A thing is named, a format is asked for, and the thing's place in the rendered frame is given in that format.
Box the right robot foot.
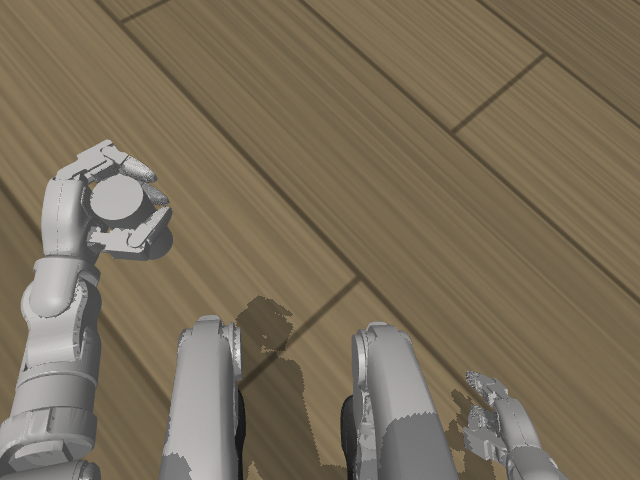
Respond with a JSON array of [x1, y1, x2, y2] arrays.
[[340, 395, 357, 480]]

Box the left robot arm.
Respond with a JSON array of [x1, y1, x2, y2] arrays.
[[0, 255, 102, 480]]

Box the left robot hand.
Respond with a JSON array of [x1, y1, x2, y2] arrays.
[[41, 139, 172, 265]]

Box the right robot hand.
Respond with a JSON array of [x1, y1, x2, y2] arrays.
[[463, 371, 542, 468]]

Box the can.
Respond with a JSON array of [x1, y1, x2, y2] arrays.
[[90, 175, 173, 260]]

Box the right robot arm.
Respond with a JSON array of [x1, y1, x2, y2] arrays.
[[506, 446, 569, 480]]

